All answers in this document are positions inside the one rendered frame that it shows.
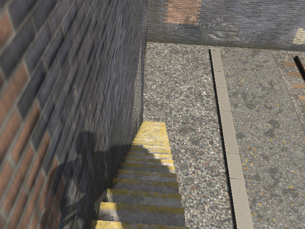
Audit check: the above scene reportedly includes stairs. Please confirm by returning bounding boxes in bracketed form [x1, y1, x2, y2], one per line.
[90, 121, 189, 229]

